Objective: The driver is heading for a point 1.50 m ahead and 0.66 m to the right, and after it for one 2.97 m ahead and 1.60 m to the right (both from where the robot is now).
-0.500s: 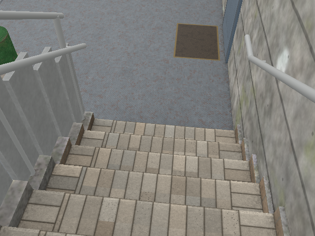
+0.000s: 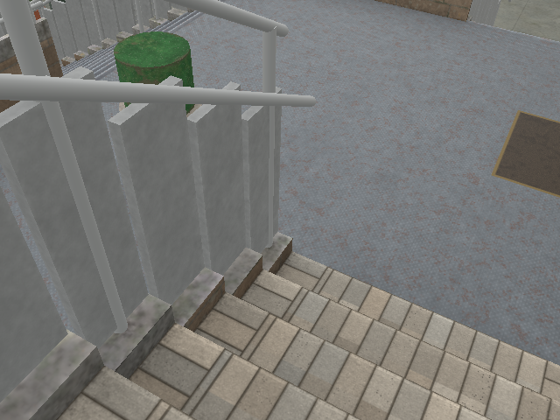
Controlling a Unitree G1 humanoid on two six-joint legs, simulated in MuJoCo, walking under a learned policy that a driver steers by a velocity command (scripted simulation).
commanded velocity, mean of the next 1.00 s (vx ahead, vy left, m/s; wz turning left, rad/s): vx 0.17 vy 0.00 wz -0.62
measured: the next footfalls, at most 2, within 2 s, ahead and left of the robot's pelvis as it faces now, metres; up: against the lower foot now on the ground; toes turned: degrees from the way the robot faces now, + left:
left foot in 0.20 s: +0.29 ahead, +0.10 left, -0.05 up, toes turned -4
left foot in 0.32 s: +0.35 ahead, +0.11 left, -0.17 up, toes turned -4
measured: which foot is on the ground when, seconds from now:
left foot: up 0.00-0.18, down 0.20-0.24, up 0.26-0.30, down 0.32-0.64, up 0.66-1.00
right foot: down 0.00-0.32, up 0.34-0.62, down 0.64-1.00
